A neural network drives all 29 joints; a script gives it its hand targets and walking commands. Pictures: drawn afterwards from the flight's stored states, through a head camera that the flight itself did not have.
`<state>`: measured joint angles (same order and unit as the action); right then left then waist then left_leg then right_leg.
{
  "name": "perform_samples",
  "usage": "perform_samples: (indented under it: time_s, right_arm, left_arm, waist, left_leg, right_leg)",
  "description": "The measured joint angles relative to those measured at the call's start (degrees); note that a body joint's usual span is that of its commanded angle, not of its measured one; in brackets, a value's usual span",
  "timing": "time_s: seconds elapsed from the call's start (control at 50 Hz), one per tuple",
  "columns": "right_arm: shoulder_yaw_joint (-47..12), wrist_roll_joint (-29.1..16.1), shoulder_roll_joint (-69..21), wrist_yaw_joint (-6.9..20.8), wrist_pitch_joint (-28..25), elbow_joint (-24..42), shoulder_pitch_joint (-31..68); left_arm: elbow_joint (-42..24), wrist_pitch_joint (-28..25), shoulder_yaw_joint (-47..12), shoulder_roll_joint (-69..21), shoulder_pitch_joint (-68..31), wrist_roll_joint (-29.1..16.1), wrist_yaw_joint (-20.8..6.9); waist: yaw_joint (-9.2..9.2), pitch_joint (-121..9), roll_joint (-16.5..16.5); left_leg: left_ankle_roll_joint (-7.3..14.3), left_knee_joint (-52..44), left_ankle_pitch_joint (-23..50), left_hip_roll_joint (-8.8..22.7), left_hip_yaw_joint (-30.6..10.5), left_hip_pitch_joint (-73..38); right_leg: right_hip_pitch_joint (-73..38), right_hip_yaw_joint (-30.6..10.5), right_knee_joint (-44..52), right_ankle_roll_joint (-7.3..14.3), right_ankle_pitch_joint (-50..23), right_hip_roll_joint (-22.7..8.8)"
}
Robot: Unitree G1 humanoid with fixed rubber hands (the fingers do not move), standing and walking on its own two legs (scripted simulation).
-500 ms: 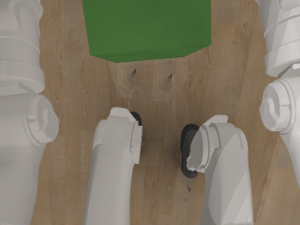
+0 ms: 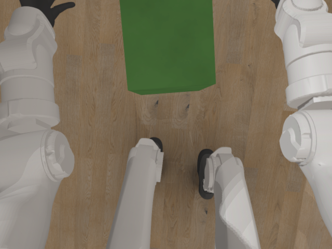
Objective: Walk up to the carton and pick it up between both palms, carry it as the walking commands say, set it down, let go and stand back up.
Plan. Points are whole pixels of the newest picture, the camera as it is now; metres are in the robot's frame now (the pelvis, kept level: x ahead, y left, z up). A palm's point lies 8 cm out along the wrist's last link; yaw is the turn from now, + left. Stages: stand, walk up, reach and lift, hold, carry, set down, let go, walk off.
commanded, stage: set down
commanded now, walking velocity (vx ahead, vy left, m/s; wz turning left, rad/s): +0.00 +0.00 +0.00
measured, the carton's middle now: (168, 55) +0.54 +0.08 -0.40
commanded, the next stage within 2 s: let go in 0.52 s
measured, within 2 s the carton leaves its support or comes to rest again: neither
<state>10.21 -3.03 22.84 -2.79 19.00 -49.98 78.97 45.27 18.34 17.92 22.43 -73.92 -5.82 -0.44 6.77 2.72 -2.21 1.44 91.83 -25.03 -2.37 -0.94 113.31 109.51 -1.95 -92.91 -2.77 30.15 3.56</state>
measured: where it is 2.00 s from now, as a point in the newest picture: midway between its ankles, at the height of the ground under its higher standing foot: (178, 176)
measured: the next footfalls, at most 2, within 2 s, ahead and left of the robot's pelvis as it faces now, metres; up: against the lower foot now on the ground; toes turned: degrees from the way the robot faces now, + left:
none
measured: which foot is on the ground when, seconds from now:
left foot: down 0.00-1.00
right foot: down 0.00-1.00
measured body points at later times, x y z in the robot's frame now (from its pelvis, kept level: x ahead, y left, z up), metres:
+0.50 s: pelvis +0.02 +0.00 +0.14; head +0.34 +0.05 +0.45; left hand +0.52 +0.31 +0.04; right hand +0.60 -0.12 +0.04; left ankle +0.10 +0.10 -0.50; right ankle +0.08 -0.13 -0.50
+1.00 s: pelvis +0.05 +0.01 +0.20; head +0.27 +0.03 +0.59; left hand +0.39 +0.30 +0.10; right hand +0.46 -0.15 +0.10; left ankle +0.10 +0.10 -0.50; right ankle +0.08 -0.13 -0.50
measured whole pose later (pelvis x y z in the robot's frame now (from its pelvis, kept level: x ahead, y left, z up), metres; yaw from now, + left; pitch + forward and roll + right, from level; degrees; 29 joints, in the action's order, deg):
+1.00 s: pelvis +0.05 +0.01 +0.20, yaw +2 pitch +30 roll -2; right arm 11.8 5.8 7.6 -3.5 11.0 -29.9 28.9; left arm 32.7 9.3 13.1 15.2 -26.3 1.3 -8.3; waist 5.0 -1.8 0.3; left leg 2.0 42.5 -11.8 -2.8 -2.4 60.3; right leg 56.6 -4.1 -41.7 -2.5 15.0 1.9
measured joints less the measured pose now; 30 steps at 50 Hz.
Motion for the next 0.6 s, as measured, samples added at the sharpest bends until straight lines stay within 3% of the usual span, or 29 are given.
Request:
perform_samples:
  time_s: [0.12, 0.34, 0.48, 0.6]
  right_arm:
    - [1.82, 1.50, -0.51, 1.66, -0.18, -2.21, -0.84]
    - [2.87, 1.91, -1.78, 2.95, -1.19, 0.32, -3.93]
    - [5.16, 5.63, -3.01, 4.36, -4.35, -4.66, -6.39]
    - [7.33, 9.66, -5.10, 3.62, -5.03, -3.57, -4.33]
  left_arm:
    - [2.28, -0.18, 0.75, -0.78, 0.75, 0.51, -1.01]
    - [-2.92, -0.99, 2.51, -2.50, 5.15, 3.20, -1.38]
    - [3.82, -4.29, 5.13, -3.53, 5.45, 5.90, -2.93]
    - [5.42, -6.51, 7.68, -4.99, 5.66, 9.73, -4.10]
  waist:
    - [-0.06, -1.97, -0.62]
    - [-0.36, -1.66, -0.92]
    - [-0.73, -2.12, -0.90]
    - [-0.35, -1.87, -0.51]
  left_leg:
    - [0.04, -8.21, 2.28, 0.09, -0.04, -5.36]
    - [-0.37, -23.04, 6.82, 0.16, -1.37, -17.93]
    - [-0.33, -34.73, 11.10, 0.06, -1.09, -26.27]
    - [-0.25, -36.96, 11.96, 0.52, -0.63, -26.84]
  right_leg:
    - [-5.08, -0.53, 8.34, 0.01, -2.70, -0.03]
    - [-17.77, -0.23, 23.91, 0.53, -7.81, -0.21]
    - [-25.60, -1.02, 35.01, 0.69, -12.09, -0.82]
    - [-25.99, -1.59, 37.39, 0.52, -13.33, -0.50]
